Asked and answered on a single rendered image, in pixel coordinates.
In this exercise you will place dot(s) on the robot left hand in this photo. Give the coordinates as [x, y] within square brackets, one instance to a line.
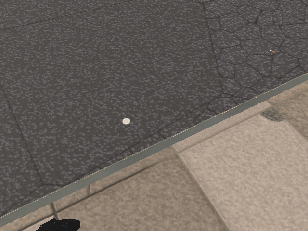
[60, 225]

